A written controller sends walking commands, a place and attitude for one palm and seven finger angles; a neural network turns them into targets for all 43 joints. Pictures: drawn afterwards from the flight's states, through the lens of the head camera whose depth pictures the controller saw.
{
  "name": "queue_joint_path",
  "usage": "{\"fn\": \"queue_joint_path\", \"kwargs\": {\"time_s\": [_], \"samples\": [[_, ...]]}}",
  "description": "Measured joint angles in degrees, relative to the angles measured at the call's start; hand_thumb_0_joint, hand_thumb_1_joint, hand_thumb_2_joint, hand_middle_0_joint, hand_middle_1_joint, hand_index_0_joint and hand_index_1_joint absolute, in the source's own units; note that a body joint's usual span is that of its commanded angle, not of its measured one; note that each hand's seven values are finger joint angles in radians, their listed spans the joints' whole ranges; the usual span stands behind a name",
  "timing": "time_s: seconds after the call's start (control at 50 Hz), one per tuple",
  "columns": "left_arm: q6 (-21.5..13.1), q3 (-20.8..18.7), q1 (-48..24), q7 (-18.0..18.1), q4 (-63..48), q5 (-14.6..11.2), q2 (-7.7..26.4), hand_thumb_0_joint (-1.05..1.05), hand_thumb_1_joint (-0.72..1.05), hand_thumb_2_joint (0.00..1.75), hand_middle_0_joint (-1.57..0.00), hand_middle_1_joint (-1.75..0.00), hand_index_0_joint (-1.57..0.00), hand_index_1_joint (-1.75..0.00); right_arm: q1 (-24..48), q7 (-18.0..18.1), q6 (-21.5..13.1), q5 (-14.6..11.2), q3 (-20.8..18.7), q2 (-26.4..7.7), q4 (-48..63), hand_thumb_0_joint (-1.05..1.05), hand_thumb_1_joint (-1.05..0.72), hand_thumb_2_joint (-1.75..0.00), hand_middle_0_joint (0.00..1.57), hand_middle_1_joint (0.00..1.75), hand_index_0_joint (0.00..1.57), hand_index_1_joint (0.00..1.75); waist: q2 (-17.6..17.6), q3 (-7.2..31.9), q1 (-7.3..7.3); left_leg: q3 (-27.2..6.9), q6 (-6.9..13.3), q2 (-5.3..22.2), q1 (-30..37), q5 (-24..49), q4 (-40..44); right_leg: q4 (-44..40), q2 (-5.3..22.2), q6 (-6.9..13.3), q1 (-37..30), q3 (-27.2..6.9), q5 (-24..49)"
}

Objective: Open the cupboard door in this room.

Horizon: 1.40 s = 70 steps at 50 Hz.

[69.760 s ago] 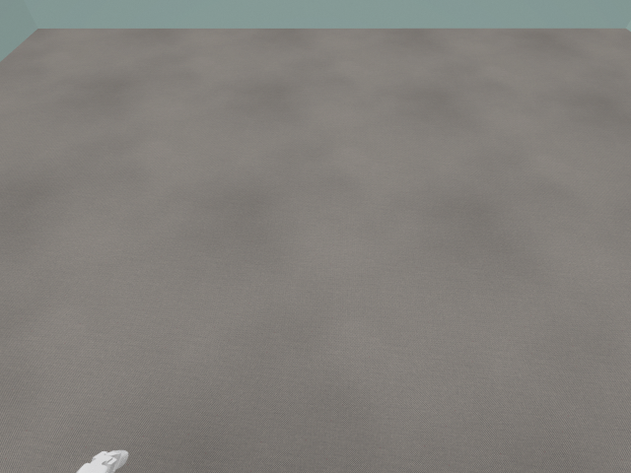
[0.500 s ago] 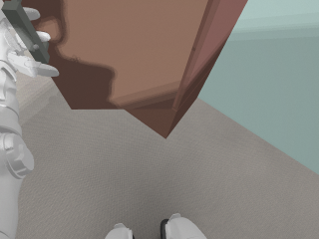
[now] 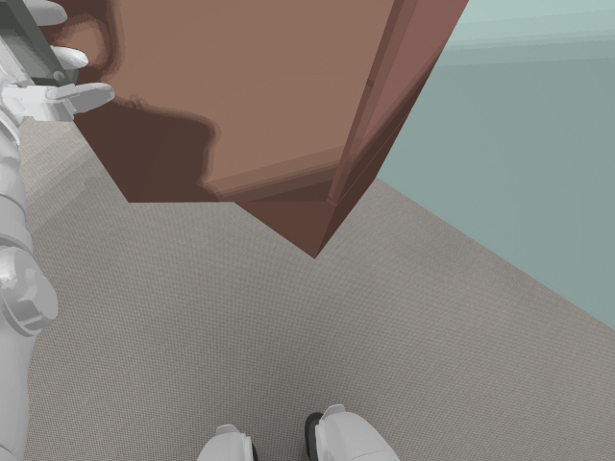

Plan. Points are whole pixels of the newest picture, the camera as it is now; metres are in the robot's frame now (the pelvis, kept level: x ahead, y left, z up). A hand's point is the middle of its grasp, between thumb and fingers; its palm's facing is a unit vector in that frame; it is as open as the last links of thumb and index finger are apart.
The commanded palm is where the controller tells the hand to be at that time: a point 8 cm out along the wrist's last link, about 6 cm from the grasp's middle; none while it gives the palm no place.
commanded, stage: close the thumb around the handle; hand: left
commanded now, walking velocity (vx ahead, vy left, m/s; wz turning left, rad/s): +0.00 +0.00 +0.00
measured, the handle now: (41, 43) +0.59 +0.23 +0.11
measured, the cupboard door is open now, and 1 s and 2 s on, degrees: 39 53 70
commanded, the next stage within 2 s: pull the door open along its arc in 0.38 s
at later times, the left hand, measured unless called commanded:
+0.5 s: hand (58, 78) +0.54 +0.21 +0.11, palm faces -0.02 -1.00 -0.01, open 5.7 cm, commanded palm +0.53 +0.26 +0.11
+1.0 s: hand (63, 149) +0.45 +0.20 +0.11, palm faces -0.02 -1.00 +0.02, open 6.1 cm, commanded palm +0.41 +0.25 +0.11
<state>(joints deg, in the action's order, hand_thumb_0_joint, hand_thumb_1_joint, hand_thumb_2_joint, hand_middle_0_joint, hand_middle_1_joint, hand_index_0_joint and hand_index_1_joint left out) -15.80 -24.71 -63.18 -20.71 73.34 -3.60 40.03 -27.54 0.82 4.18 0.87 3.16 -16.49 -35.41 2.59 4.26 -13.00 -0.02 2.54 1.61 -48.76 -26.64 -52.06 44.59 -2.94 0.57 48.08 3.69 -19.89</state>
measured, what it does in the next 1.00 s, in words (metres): stands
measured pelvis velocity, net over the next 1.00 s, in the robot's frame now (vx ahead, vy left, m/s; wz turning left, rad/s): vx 0.02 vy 0.00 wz -0.02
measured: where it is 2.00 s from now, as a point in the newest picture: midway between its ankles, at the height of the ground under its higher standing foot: outside the picture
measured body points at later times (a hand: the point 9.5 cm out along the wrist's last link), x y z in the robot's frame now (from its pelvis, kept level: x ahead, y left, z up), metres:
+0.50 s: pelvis +0.01 +0.00 +0.00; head +0.15 +0.02 +0.43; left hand +0.54 +0.27 +0.11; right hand -0.03 -0.27 -0.10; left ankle -0.03 +0.08 -0.69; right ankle +0.00 -0.12 -0.69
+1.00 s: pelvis +0.02 +0.00 +0.02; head +0.10 +0.00 +0.46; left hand +0.45 +0.25 +0.11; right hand +0.05 -0.26 -0.09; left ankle -0.03 +0.08 -0.69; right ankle +0.00 -0.12 -0.69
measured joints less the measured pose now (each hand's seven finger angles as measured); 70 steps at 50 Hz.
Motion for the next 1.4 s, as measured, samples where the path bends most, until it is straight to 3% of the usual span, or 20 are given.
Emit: {"fn": "queue_joint_path", "kwargs": {"time_s": [0.3, 0.58, 0.7, 0.82, 0.96, 1.0, 1.06, 1.14, 1.2, 1.28, 1.4], "samples": [[-0.06, -0.49, 1.86, 0.3, -0.84, -0.32, -0.9, 0.01, 0.71, 0.81, -0.38, -1.33, -0.38, -1.33, 0.4, -0.36, 0.17, 0.03, -0.24, 0.16, 0.2, 0.0, -0.9, -0.9, 0.2, 0.3, 0.21, 0.3, 0.16, 0.51, 0.33, 0.1, -0.02, 0.08, 1.35, -0.25, 0.75, -0.69, -0.14, 0.02, -1.26, -0.17, -0.22], [-0.47, -0.46, 2.7, 0.26, -0.99, -0.28, -1.75, 0.01, 0.72, 0.81, -0.36, -1.35, -0.39, -1.34, 1.82, -0.15, 0.33, -0.18, -0.32, -0.02, 0.53, 0.0, -0.9, -0.9, 0.2, 0.3, 0.2, 0.3, 0.12, 0.7, 0.78, 0.04, -0.09, 0.0, 2.1, -0.38, 0.96, -0.66, -0.08, 0.08, -1.92, -0.15, -0.51], [-0.38, -1.49, 6.96, -0.26, -4.53, -1.59, -2.75, 0.01, 0.72, 0.79, -0.36, -1.35, -0.38, -1.35, 1.36, -0.31, 0.84, -0.4, -0.75, -0.08, 1.54, 0.0, -0.9, -0.9, 0.2, 0.3, 0.2, 0.3, 0.33, 1.19, 1.33, 0.85, -0.13, 0.21, 3.35, -0.25, 1.92, -1.23, -0.32, 0.07, -2.68, -1.01, -0.27], [-0.18, -1.63, 15.67, -1.03, -12.41, -4.75, -6.44, 0.01, 0.7, 0.76, -0.36, -1.35, -0.37, -1.35, 0.96, -0.83, 1.76, -1.31, -1.21, 0.05, 2.66, 0.0, -0.9, -0.9, 0.2, 0.3, 0.2, 0.3, 0.33, 2.03, 2.91, 1.9, -0.04, 0.28, 6.64, 0.0, 3.94, -2.53, -0.49, 0.02, -5.28, -2.16, -0.05], [1.26, 1.03, 30.26, -0.67, -27.49, -8.99, -13.61, 0.01, 0.68, 0.72, -0.37, -1.35, -0.37, -1.35, 2.73, -1.51, 1.15, -2.56, -2.22, 0.48, 4.51, 0.0, -0.9, -0.9, 0.2, 0.3, 0.2, 0.3, 0.31, 3.28, 5.56, 2.82, 0.06, -0.23, 11.83, 0.84, 6.93, -4.27, -0.15, -0.09, -9.67, -3.29, 0.23], [2.11, 2.27, 33.11, 2.39, -31.73, -9.58, -17.1, 0.01, 0.66, 0.71, -0.37, -1.35, -0.37, -1.35, 3.76, -1.58, 0.2, -2.58, -2.71, 0.74, 4.7, 0.0, -0.9, -0.9, 0.2, 0.3, 0.2, 0.3, 0.44, 3.39, 6.85, 2.7, 0.02, -0.39, 13.01, 0.94, 7.38, -4.57, -0.01, -0.16, -10.84, -3.23, 0.25], [2.96, 4.16, 33.51, 12.23, -35.16, -8.55, -23.32, 0.02, 0.65, 0.72, -0.38, -1.35, -0.38, -1.35, 6.36, -1.81, -1.47, -2.05, -3.17, 1.35, 3.59, 0.0, -0.9, -0.9, 0.2, 0.3, 0.2, 0.3, 0.24, 3.2, 8.55, 1.88, -0.09, -0.92, 13.64, 1.14, 7.16, -4.09, 0.55, -0.19, -11.71, -2.42, 0.09], [3.32, 6.06, 28.85, 26.0, -33.0, -2.52, -28.4, 0.0, 0.67, 0.76, -0.39, -1.35, -0.39, -1.35, 10.42, -1.77, -3.08, -0.42, -3.17, 2.27, 1.61, 0.0, -0.9, -0.9, 0.2, 0.3, 0.2, 0.3, -0.24, 2.78, 9.56, 0.42, -0.37, -1.73, 12.58, 1.66, 5.6, -2.22, 1.45, 0.06, -11.13, -0.91, -0.26], [2.91, 7.05, 25.01, 32.75, -28.61, 1.3, -29.16, -0.01, 0.7, 0.79, -0.38, -1.35, -0.39, -1.35, 12.49, -1.52, -3.88, 0.59, -2.96, 3.05, 0.46, 0.0, -0.9, -0.9, 0.2, 0.3, 0.2, 0.3, -0.32, 2.68, 9.53, -0.18, -0.61, -2.04, 11.49, 2.01, 4.54, -0.91, 1.81, 0.35, -10.15, -0.26, -0.32], [0.91, 6.57, 21.29, 37.17, -22.68, 2.29, -29.0, -0.01, 0.7, 0.81, -0.36, -1.35, -0.37, -1.35, 12.77, -1.02, -5.01, 1.26, -2.45, 3.99, -0.89, 0.0, -0.9, -0.9, 0.2, 0.3, 0.2, 0.3, -0.41, 2.41, 9.08, -0.45, -0.92, -2.08, 10.73, 2.61, 4.13, -0.19, 1.89, 0.71, -9.33, 0.04, 0.04], [-3.31, 4.99, 18.49, 38.43, -16.4, 3.21, -27.01, -0.01, 0.71, 0.83, -0.36, -1.35, -0.34, -1.35, 9.57, -0.71, -5.86, 1.9, -2.23, 4.05, -3.36, 0.0, -0.9, -0.9, 0.2, 0.3, 0.2, 0.3, -0.34, 1.82, 7.9, -0.58, -1.3, -1.9, 9.86, 3.35, 4.01, 0.18, 1.74, 1.21, -8.33, 0.21, 0.63]]}}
